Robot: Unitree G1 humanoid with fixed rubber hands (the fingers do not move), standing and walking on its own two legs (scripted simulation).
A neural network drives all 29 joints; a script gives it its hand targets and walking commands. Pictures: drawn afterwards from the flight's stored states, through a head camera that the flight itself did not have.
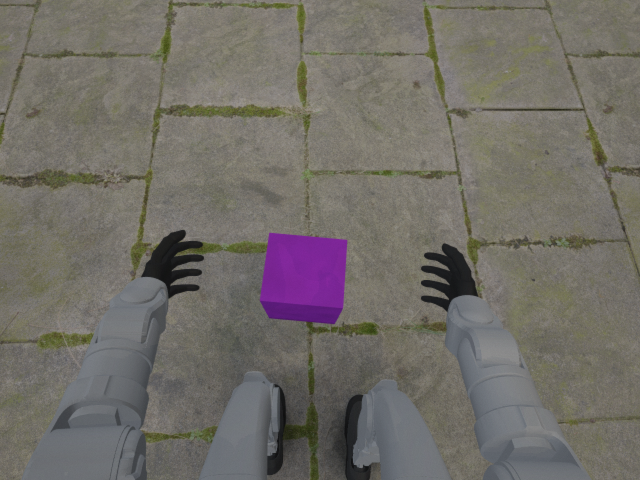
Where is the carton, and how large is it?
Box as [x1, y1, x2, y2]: [260, 233, 346, 323]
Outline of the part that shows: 269,233 260,295 260,301 268,316 272,318 334,323 342,309 346,240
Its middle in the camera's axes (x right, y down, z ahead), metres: -0.04 +0.12 +0.99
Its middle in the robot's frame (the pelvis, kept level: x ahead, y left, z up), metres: +0.47 +0.04 -0.56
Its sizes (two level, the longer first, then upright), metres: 0.184 0.161 0.251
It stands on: the floor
